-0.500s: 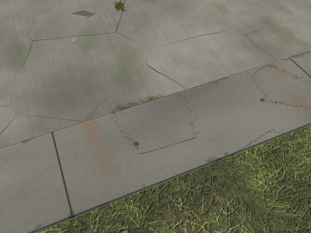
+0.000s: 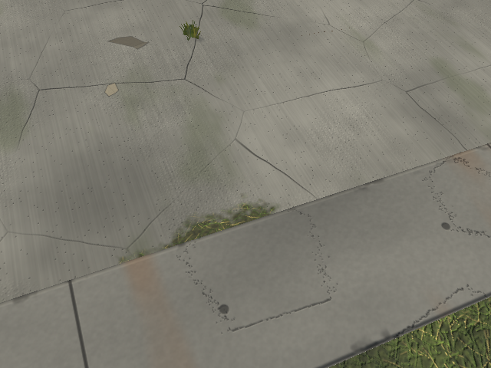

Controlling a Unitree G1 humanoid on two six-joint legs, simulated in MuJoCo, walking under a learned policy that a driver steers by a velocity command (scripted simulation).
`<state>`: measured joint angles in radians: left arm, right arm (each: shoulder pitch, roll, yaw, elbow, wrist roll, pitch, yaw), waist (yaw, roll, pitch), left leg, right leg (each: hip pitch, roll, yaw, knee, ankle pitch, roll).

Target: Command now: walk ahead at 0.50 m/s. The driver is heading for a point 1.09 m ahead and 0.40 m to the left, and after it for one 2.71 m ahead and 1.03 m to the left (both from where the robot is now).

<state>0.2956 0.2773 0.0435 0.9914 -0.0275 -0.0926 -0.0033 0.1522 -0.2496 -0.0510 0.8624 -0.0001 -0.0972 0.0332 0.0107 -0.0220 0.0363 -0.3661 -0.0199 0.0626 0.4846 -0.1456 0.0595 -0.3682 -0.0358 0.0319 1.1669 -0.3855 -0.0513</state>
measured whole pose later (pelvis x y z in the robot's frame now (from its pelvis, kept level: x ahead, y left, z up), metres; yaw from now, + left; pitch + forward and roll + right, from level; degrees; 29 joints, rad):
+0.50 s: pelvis +0.28 -0.05 -0.01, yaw +3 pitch +2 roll +1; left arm 0.06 0.24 0.05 0.87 0.00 -0.10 -0.02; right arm 0.37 -0.26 -0.06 0.97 0.03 -0.06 -0.01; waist -0.03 0.02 0.03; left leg -0.25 0.00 -0.05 1.03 -0.48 0.03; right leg -0.44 -0.02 -0.06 0.56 -0.16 -0.04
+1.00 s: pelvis +0.54 +0.02 -0.02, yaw +20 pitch +1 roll -2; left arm 0.28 0.27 0.08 0.97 0.00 -0.05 0.02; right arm 0.10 -0.26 -0.09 0.71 0.03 -0.03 0.05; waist 0.03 0.01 0.08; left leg -0.53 -0.01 0.06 0.67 -0.15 0.11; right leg -0.09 -0.09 -0.17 0.90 -0.52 0.04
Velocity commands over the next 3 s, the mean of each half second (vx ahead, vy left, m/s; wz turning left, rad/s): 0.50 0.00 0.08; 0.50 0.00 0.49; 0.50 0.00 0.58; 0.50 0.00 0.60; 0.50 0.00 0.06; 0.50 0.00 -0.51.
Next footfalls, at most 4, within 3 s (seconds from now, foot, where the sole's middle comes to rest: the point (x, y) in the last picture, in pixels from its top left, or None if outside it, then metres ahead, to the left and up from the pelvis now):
0.42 right None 0.41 -0.15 -0.77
0.96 left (200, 296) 0.66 0.15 -0.77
1.70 right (238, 193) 1.19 0.05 -0.96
2.22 left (149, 184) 1.22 0.40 -0.96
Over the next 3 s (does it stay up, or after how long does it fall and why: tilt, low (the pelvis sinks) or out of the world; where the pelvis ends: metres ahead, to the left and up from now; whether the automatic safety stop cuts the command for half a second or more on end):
stays up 1.54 0.50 -0.18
